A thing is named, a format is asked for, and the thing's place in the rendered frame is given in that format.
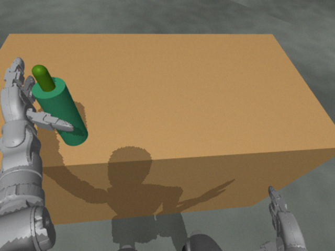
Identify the left robot hand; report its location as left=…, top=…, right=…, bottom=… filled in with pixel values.
left=1, top=57, right=74, bottom=131

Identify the left robot arm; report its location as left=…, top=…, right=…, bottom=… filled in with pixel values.
left=0, top=120, right=56, bottom=251

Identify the bottle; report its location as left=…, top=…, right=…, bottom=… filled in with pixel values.
left=31, top=65, right=88, bottom=146

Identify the right robot hand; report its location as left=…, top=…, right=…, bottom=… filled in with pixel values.
left=255, top=186, right=306, bottom=251

